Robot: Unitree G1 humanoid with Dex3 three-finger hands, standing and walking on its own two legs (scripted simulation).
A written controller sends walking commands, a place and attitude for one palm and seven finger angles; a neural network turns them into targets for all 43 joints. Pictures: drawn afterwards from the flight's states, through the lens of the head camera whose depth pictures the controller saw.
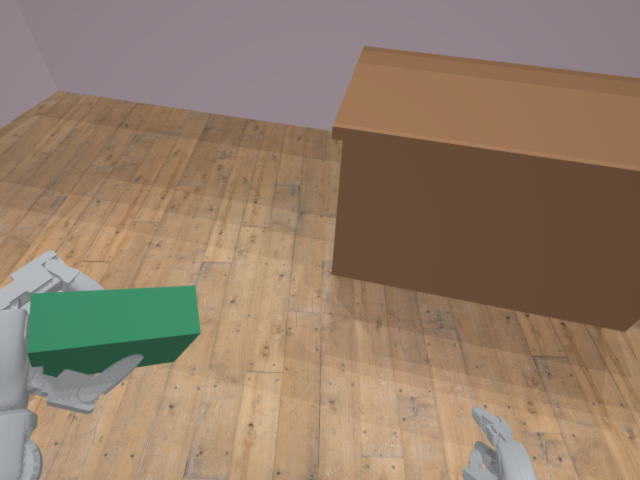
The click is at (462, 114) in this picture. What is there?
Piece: table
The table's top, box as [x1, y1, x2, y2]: [332, 46, 639, 184]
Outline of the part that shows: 332,126 332,138 639,184 639,78 364,46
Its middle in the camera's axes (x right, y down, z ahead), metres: +0.62 -0.38 +1.13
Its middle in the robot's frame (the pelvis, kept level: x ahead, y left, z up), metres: +1.12 -0.56 -0.06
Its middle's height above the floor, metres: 0.72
